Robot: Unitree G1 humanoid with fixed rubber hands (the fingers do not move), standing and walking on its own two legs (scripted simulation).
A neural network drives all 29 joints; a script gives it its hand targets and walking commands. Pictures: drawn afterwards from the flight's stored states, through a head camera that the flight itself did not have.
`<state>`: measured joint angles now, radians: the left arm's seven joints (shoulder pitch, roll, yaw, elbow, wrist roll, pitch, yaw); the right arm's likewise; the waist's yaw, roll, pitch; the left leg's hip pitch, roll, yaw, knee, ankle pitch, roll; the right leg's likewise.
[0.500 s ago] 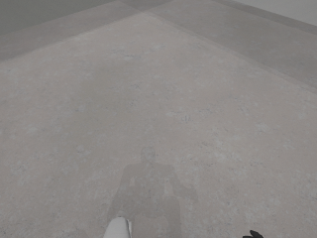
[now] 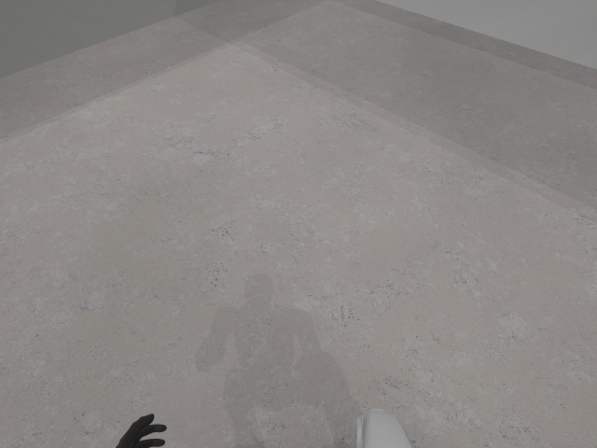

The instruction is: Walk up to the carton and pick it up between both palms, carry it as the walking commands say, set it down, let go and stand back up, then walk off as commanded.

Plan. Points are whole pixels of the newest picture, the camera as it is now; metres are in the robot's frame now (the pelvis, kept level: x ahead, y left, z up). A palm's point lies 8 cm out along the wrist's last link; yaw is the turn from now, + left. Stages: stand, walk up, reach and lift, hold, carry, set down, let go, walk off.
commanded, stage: walk off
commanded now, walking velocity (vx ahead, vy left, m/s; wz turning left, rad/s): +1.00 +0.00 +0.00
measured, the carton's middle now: out of the picture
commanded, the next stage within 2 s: stand in 0.02 s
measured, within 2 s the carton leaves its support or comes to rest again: neither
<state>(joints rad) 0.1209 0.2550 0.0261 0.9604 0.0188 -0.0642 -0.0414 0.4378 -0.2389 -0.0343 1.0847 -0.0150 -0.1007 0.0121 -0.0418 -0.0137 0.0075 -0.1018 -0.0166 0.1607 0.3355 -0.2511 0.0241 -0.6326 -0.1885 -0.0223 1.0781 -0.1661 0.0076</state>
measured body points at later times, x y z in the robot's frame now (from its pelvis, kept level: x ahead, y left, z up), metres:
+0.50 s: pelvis +0.33 -0.06 +0.00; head +0.36 -0.06 +0.45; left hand +0.30 +0.19 -0.15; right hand +0.45 -0.31 -0.14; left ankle +0.42 +0.08 -0.71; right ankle +0.35 -0.15 -0.74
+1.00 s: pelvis +0.41 -0.03 +0.00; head +0.40 -0.02 +0.45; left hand +0.41 +0.19 -0.16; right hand +0.40 -0.25 -0.15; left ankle +0.43 +0.07 -0.74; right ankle +0.35 -0.15 -0.74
